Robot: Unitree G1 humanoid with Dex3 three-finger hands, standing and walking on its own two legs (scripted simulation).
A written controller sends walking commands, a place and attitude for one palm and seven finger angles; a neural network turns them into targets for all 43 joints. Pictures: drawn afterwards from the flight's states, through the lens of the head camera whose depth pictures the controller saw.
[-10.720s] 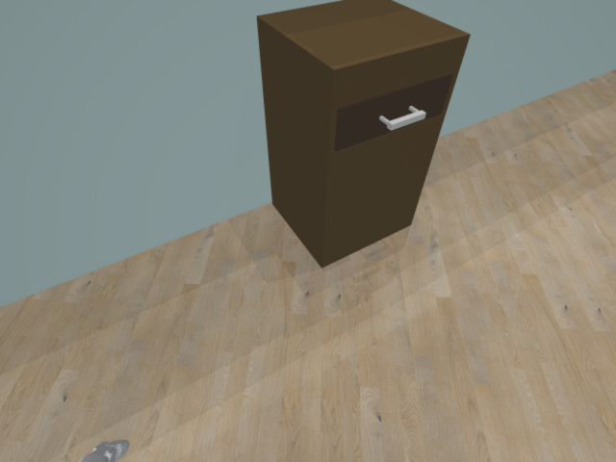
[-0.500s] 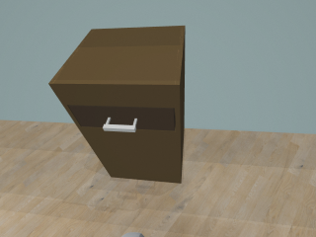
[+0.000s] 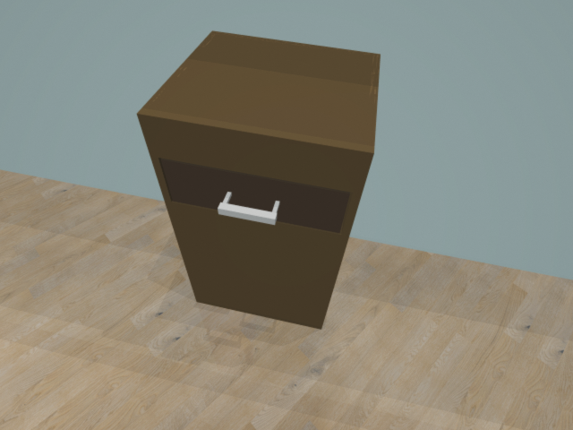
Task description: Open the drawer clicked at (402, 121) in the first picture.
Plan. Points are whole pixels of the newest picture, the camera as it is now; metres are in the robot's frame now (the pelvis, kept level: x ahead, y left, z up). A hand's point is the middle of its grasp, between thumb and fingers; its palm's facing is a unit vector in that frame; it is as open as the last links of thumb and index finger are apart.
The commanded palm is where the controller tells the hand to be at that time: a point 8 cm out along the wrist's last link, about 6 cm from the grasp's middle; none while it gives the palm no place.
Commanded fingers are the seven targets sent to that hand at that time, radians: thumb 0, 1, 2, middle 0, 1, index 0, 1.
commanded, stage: come to a stop and stand still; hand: left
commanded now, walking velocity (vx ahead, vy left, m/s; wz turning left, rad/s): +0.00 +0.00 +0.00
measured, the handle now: (249, 207) +0.59 +0.14 -0.13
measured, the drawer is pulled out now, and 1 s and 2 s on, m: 0.00 0.00 0.00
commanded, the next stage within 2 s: look again from close up in 0.36 s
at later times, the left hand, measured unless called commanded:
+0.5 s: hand out of the picture +0.02 +0.19 -0.17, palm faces +0.01 -0.98 -0.21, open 7.3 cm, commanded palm none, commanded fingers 0.00 0.90 0.90 -0.20 -0.30 -0.20 -0.30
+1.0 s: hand out of the picture -0.05 +0.20 -0.17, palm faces +0.04 -0.98 -0.18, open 7.4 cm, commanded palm none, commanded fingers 0.00 0.90 0.90 -0.20 -0.30 -0.20 -0.30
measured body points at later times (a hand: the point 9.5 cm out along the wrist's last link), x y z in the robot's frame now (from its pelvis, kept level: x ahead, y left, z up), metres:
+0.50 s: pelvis +0.01 +0.01 +0.00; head +0.03 +0.01 +0.45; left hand +0.02 +0.24 -0.15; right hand -0.01 -0.20 -0.16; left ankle -0.02 +0.13 -0.74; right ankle +0.00 -0.11 -0.74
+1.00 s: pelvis -0.03 +0.03 +0.00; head -0.04 +0.04 +0.45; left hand -0.05 +0.25 -0.16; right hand -0.03 -0.19 -0.16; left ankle -0.03 +0.13 -0.74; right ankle +0.00 -0.11 -0.74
